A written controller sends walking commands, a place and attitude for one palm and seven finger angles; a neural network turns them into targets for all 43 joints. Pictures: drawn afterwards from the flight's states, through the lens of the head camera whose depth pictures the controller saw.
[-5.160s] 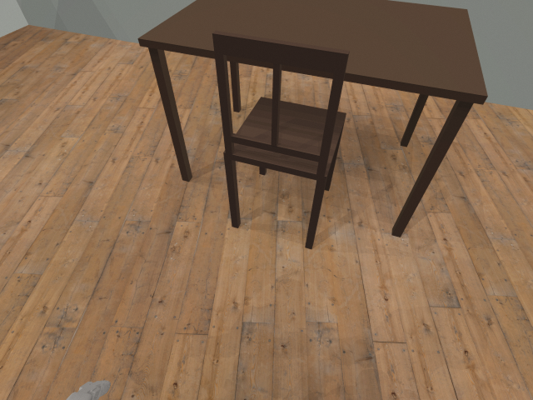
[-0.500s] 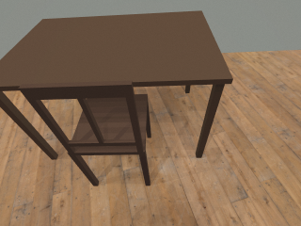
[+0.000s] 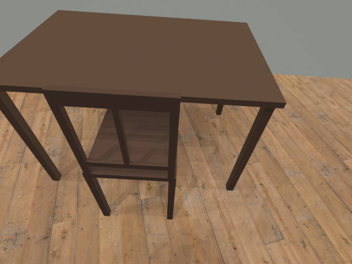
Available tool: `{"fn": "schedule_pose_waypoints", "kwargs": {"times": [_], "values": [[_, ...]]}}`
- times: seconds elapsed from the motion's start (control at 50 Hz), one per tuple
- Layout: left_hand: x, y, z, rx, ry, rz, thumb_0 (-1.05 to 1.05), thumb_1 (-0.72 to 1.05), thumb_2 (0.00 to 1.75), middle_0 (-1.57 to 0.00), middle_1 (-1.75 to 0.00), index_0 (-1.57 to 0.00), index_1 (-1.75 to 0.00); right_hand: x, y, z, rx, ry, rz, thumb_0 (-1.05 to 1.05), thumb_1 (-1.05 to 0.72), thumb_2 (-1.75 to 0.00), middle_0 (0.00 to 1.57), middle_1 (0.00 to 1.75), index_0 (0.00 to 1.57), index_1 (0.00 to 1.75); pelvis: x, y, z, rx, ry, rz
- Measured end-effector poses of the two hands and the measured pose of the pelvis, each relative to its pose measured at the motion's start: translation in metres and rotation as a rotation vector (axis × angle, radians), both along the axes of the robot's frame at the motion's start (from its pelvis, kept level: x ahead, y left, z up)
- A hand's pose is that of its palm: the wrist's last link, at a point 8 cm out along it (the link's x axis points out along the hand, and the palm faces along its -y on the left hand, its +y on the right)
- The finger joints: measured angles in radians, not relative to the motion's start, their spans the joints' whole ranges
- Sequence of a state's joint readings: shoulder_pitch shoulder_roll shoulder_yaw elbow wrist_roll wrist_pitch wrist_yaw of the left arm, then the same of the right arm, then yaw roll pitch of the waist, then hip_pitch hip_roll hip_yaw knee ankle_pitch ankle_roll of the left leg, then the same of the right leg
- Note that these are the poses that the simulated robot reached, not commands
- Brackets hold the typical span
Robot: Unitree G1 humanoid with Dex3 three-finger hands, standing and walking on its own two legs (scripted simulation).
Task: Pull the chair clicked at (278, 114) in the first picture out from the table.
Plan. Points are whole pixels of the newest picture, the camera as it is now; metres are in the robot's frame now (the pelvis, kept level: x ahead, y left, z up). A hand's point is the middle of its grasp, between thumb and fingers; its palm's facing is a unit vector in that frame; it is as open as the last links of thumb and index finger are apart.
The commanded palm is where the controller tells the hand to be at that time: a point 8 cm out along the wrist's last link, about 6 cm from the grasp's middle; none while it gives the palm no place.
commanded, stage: come to a stop and stand still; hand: left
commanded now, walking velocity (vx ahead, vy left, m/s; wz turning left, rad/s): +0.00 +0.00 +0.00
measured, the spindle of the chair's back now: (122, 138) +0.51 +0.23 -0.09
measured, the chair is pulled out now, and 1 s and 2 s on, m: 0.00 0.00 0.00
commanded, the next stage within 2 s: look again from close up in 0.22 s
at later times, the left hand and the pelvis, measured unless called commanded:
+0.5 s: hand out of the picture -0.02 +0.17 -0.18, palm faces +0.00 -0.98 -0.21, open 7.4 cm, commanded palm none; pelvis -0.02 +0.00 -0.01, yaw +0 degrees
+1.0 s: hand out of the picture -0.06 +0.15 -0.18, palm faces +0.03 -0.99 -0.15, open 7.4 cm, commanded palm none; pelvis -0.04 -0.01 +0.00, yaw +0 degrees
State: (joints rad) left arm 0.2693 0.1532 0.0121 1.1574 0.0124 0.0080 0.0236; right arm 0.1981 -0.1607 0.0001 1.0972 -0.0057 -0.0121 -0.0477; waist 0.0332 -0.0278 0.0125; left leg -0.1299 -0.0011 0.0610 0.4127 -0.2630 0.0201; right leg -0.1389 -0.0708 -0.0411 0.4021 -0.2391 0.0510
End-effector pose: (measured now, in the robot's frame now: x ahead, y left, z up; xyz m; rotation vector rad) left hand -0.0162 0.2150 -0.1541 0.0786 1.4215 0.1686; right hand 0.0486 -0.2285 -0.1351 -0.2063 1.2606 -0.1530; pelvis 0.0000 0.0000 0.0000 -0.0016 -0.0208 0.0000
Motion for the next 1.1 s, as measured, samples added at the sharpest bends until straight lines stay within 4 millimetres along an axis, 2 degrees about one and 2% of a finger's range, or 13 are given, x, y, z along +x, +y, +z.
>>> {"fn": "schedule_pose_waypoints", "kwargs": {"times": [0.16,0.28,0.36,0.54,0.8,0.98,1.1], "values": [[0.011,0.008,0.004,0.014,-0.016,-0.027,0.0,0.91,0.89,-0.19,-0.3,-0.2,-0.3,-0.032,0.005,-0.004,0.013,0.073,-0.029,0.0,-0.93,-0.89,0.2,0.3,0.2,0.3,-0.001,0.005,0.001,0.004,-0.004,-0.004],[0.007,0.009,0.007,0.029,0.002,-0.033,0.0,0.91,0.89,-0.19,-0.3,-0.2,-0.3,-0.062,0.012,-0.009,0.045,0.152,-0.051,0.0,-0.92,-0.89,0.2,0.3,0.2,0.3,-0.002,0.002,0.002,0.006,-0.003,-0.003],[0.002,0.007,0.008,0.048,0.009,-0.055,0.0,0.91,0.89,-0.19,-0.3,-0.2,-0.3,-0.076,0.016,-0.013,0.073,0.179,-0.055,0.0,-0.91,-0.89,0.2,0.3,0.2,0.3,-0.005,0.0,0.0,-0.001,0.006,-0.001],[-0.01,0.002,0.004,0.049,-0.022,-0.067,0.0,0.9,0.89,-0.19,-0.3,-0.2,-0.3,-0.076,0.012,-0.021,0.085,0.112,-0.045,0.0,-0.91,-0.89,0.2,0.3,0.2,0.3,-0.02,-0.004,-0.007,-0.002,-0.018,0.006],[-0.028,-0.013,0.0,0.006,-0.045,-0.06,0.0,0.91,0.89,-0.19,-0.3,-0.2,-0.3,-0.081,-0.004,-0.011,0.052,0.077,-0.036,0.01,-0.91,-0.89,0.2,0.3,0.2,0.3,-0.036,-0.01,-0.005,0.001,-0.023,0.003],[-0.047,-0.018,0.001,-0.004,-0.007,-0.043,0.0,0.91,0.89,-0.19,-0.3,-0.2,-0.3,-0.095,-0.002,-0.011,0.06,0.119,-0.043,0.0,-0.91,-0.89,0.2,0.3,0.2,0.3,-0.04,-0.012,-0.003,0.0,-0.016,0.003],[-0.053,-0.02,0.001,-0.009,0.011,-0.037,0.0,0.91,0.89,-0.19,-0.3,-0.2,-0.3,-0.102,0.004,-0.012,0.072,0.143,-0.052,0.0,-0.91,-0.89,0.2,0.3,0.2,0.3,-0.04,-0.012,-0.003,-0.001,-0.012,0.002]]}}
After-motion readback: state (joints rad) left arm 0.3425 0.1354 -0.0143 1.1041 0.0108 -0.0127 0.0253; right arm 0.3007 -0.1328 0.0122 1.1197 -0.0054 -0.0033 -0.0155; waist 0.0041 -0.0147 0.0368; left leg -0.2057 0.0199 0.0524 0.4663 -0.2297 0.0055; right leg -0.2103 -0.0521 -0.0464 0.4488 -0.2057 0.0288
